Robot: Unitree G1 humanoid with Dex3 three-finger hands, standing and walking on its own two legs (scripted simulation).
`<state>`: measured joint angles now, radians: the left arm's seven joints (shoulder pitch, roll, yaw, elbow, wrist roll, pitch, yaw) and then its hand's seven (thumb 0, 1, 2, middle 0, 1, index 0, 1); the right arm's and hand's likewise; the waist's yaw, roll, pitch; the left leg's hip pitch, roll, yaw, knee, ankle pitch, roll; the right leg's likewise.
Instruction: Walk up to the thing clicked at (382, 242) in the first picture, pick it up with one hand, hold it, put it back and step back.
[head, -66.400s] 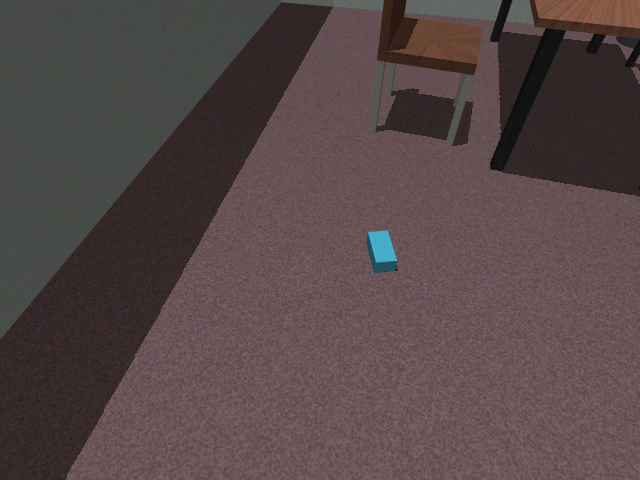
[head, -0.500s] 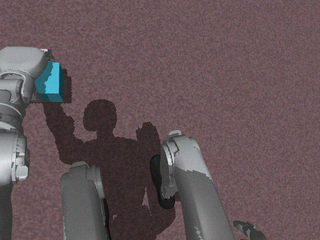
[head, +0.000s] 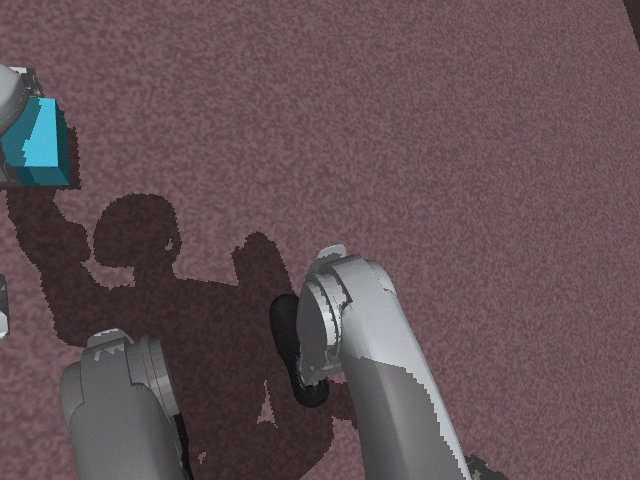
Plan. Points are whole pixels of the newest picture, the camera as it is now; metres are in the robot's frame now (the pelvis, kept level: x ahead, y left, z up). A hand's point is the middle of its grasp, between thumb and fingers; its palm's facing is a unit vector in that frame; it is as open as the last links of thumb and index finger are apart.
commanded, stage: crouch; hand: left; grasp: from above
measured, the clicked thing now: out of the picture +0.57 +0.21 -0.22
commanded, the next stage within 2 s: lower in 0.96 s
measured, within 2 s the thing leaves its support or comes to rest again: neither
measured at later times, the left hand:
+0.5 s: hand (3, 136) +0.56 +0.18 -0.20, palm faces -0.46 +0.03 -0.89, open 11.0 cm
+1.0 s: hand out of the picture +0.56 +0.19 -0.21, palm faces -0.45 +0.03 -0.89, open 11.0 cm
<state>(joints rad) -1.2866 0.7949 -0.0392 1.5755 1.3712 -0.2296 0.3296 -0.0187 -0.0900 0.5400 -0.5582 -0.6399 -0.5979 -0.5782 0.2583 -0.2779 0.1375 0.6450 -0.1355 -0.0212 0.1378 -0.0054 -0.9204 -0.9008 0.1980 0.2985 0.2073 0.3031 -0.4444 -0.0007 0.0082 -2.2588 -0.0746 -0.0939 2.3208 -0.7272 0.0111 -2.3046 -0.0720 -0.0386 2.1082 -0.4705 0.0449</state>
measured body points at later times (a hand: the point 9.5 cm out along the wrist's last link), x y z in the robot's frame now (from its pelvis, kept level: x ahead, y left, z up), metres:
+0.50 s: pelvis -0.01 +0.00 -0.02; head +0.28 +0.06 +0.32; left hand +0.58 +0.18 -0.15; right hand -0.03 -0.27 -0.08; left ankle +0.06 +0.11 -0.33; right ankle +0.15 -0.14 -0.33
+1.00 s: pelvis +0.00 +0.01 -0.02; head +0.29 +0.08 +0.31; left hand +0.58 +0.19 -0.16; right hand -0.02 -0.26 -0.08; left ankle +0.06 +0.11 -0.33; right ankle +0.15 -0.14 -0.33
